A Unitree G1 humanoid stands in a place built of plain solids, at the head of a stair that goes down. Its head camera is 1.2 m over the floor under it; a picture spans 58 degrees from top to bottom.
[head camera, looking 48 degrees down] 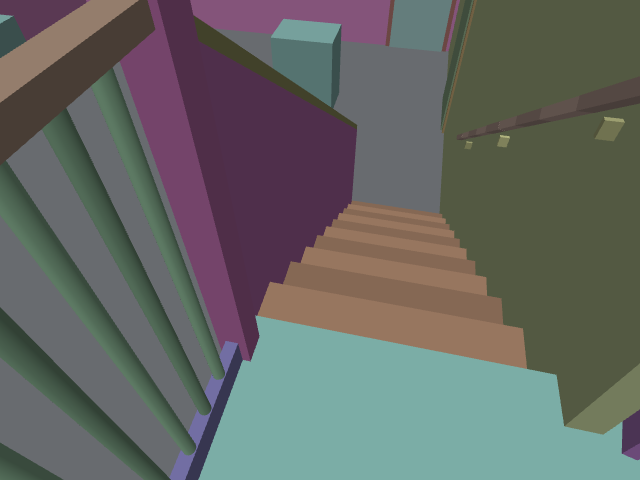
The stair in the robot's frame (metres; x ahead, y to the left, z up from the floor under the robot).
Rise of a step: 0.20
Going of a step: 0.28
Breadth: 0.98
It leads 13 degrees to the right of straight ahead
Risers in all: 11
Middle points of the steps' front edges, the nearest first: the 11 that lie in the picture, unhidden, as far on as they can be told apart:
0.66 -0.21 0.00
0.93 -0.27 -0.20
1.20 -0.33 -0.40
1.48 -0.40 -0.61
1.75 -0.46 -0.81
2.02 -0.52 -1.01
2.29 -0.58 -1.22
2.57 -0.64 -1.42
2.84 -0.70 -1.62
3.11 -0.76 -1.83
3.38 -0.82 -2.03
